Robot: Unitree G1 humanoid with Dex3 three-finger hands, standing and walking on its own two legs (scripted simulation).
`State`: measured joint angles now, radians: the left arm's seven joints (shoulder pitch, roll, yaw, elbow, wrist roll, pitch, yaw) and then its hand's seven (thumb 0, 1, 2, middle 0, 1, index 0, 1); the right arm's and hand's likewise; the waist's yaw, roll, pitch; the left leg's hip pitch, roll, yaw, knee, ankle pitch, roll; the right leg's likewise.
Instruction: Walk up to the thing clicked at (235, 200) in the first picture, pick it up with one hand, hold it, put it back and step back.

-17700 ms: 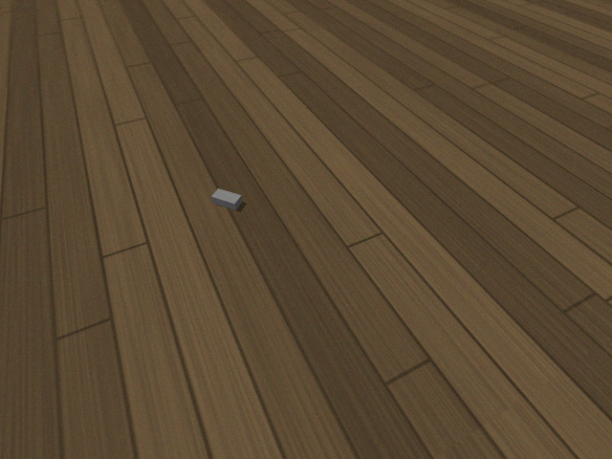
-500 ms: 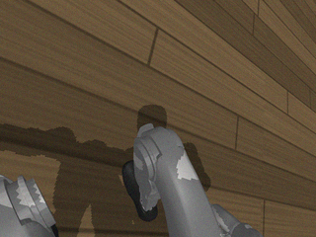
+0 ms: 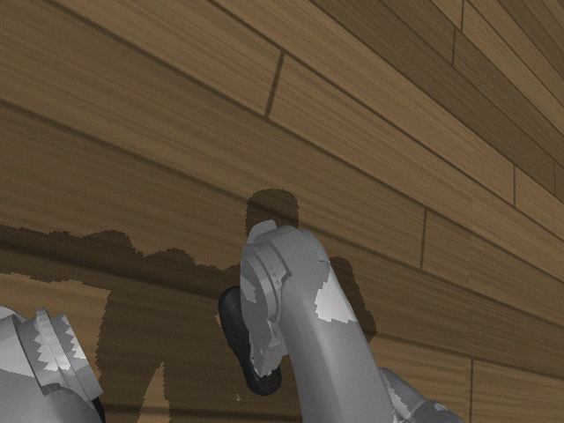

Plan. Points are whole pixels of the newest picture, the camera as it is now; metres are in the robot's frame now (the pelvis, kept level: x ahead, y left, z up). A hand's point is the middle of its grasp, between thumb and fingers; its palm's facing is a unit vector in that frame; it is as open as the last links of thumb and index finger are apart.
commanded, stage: close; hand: left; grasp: from above
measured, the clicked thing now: out of the picture +0.45 +0.37 -0.28
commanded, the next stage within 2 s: settle in 0.18 s
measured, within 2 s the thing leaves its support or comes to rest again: leaves its support in 0.52 s
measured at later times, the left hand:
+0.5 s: hand out of the picture +0.44 +0.37 -0.24, palm faces -0.42 -0.19 -0.89, open 9.0 cm
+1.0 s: hand out of the picture +0.43 +0.39 -0.16, palm faces -0.43 -0.14 -0.89, open 9.0 cm
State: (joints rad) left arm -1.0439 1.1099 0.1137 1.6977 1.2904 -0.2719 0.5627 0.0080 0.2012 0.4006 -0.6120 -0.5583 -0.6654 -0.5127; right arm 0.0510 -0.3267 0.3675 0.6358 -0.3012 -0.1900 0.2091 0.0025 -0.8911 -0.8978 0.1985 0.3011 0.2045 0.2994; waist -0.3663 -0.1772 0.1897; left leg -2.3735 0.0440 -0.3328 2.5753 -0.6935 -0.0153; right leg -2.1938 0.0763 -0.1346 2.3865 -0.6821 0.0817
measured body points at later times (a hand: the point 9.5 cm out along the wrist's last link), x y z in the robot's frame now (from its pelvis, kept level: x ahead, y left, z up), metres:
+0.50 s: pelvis +0.00 +0.00 +0.00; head +0.27 +0.15 +0.32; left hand +0.46 +0.38 -0.19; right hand +0.08 -0.25 -0.05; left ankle +0.06 +0.13 -0.26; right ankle +0.12 -0.14 -0.26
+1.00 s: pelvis +0.00 +0.00 +0.02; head +0.24 +0.12 +0.38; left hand +0.45 +0.39 -0.10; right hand +0.11 -0.26 -0.07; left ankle +0.06 +0.13 -0.26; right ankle +0.12 -0.14 -0.26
